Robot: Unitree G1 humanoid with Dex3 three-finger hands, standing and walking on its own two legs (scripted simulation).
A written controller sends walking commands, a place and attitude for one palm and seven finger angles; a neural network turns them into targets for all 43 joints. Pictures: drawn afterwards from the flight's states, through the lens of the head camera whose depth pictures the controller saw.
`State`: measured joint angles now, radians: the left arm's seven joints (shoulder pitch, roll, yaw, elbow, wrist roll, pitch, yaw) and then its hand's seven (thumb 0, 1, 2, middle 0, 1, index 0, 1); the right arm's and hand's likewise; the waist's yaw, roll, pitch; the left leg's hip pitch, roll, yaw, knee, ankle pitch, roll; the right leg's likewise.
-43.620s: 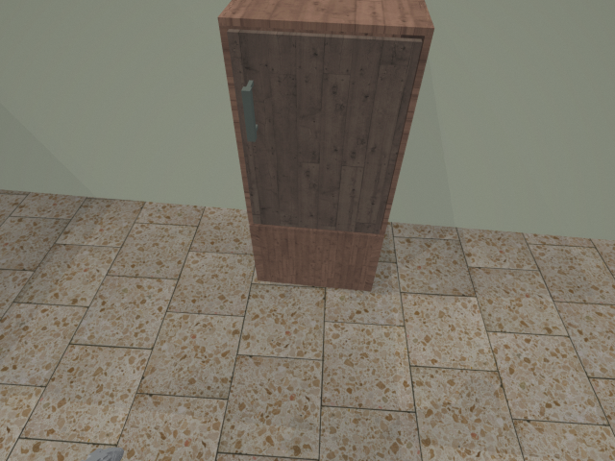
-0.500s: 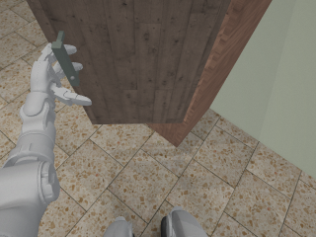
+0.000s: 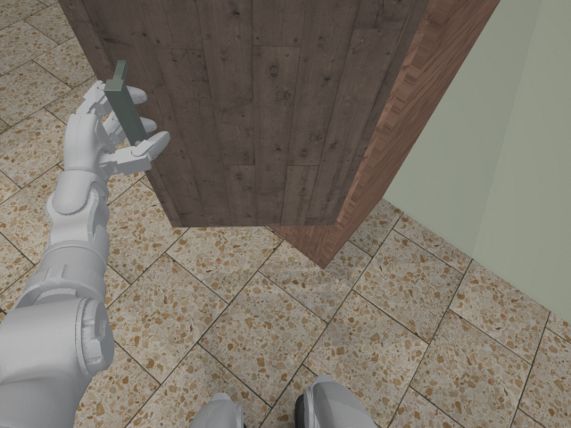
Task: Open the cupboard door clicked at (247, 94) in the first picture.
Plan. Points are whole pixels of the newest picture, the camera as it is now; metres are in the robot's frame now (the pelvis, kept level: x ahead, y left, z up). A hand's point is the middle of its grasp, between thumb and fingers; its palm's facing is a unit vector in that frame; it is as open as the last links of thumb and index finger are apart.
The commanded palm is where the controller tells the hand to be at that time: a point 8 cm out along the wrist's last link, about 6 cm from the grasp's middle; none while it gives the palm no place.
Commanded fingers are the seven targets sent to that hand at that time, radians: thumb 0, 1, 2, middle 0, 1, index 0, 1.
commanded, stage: close the thumb around the handle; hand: left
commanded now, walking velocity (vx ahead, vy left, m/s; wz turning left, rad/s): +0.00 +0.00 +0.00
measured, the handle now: (133, 113) +0.54 +0.19 +0.08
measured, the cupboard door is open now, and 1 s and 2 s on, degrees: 42 69 81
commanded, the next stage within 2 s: pull the door open along its arc in 0.24 s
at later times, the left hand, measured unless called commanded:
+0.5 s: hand (147, 146) +0.48 +0.16 +0.07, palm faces -0.02 -1.00 -0.01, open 5.6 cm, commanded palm +0.44 +0.21 +0.07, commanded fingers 0.00 0.90 0.90 -0.40 -1.35 -0.40 -1.35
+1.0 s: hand (179, 254) +0.32 +0.11 +0.07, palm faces +0.16 -0.99 +0.06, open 6.2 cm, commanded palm +0.27 +0.19 +0.07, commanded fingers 0.00 0.90 0.90 -0.40 -1.35 -0.40 -1.35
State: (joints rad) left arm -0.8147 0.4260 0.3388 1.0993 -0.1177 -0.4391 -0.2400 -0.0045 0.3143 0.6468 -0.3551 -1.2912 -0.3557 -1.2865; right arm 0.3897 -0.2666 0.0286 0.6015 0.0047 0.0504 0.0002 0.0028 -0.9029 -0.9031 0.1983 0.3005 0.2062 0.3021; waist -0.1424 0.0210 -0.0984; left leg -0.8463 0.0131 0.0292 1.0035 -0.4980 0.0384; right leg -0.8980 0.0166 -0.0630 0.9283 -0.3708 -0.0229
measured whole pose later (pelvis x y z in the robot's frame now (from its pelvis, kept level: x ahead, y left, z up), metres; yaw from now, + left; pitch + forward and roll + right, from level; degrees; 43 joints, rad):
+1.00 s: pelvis +0.02 -0.01 +0.02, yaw +0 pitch +12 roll +0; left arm 0.06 0.03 0.01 0.18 -0.10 -0.34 0.13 -0.01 0.64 0.69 -0.39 -1.35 -0.38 -1.34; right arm 0.22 -0.21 0.01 0.46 0.00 0.04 0.04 0.01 -0.90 -0.90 0.20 0.30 0.20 0.30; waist -0.02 0.01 -0.12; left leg -0.61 0.00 0.05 0.88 -0.49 0.02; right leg -0.70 0.02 -0.03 0.87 -0.39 -0.03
